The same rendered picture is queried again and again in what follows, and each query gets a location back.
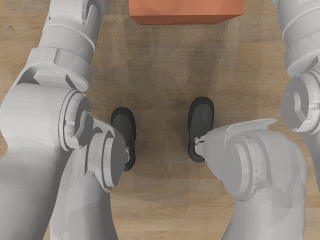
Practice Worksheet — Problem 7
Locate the left robot forearm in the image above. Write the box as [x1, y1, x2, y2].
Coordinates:
[0, 0, 108, 133]

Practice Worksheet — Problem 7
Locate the left robot foot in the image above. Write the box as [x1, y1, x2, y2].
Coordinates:
[110, 107, 137, 171]

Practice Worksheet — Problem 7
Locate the carton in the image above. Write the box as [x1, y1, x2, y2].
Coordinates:
[128, 0, 245, 25]

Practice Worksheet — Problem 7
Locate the robot left upper arm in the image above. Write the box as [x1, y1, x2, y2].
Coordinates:
[0, 83, 94, 240]

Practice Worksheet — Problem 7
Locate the robot right upper arm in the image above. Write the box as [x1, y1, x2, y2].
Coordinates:
[280, 68, 320, 194]

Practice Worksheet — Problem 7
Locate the right robot foot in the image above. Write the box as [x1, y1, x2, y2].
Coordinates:
[187, 96, 214, 163]

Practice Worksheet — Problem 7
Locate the robot foot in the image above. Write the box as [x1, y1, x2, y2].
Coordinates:
[187, 96, 214, 163]
[110, 107, 137, 171]

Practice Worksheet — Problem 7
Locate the right robot forearm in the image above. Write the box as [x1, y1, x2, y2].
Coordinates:
[271, 0, 320, 78]

